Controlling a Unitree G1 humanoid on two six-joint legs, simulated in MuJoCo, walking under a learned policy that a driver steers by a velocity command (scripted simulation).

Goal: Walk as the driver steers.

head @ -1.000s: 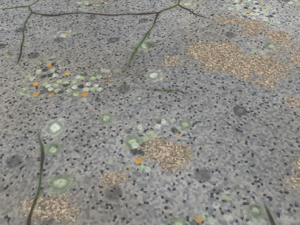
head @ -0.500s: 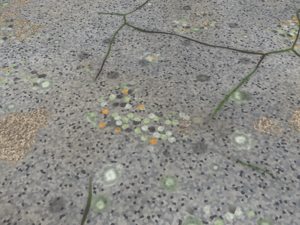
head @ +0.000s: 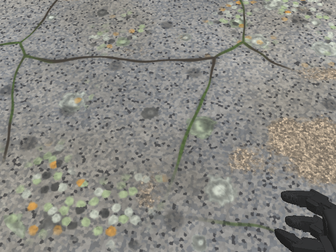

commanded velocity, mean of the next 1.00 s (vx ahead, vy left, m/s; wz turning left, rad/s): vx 0.05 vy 0.00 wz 0.23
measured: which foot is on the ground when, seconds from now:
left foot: up 0.00-0.10, down 0.12-0.48, up 0.50-0.88, down 0.90-1.00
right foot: down 0.00-0.12, up 0.14-0.42, down 0.44-0.90, up 0.92-1.00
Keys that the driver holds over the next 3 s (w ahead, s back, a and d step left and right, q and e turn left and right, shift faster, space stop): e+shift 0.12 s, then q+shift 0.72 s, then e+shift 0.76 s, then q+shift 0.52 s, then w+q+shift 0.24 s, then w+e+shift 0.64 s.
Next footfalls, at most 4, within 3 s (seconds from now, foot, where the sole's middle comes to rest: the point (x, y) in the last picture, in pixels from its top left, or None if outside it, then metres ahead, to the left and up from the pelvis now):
0.12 left None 0.28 0.13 -0.77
0.44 right None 0.16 -0.07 -0.77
0.90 left None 0.17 0.21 -0.77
1.40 right None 0.22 -0.04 -0.77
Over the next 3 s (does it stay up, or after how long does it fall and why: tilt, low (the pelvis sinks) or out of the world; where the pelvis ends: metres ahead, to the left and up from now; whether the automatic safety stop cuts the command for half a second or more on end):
stays up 0.63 0.19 -0.01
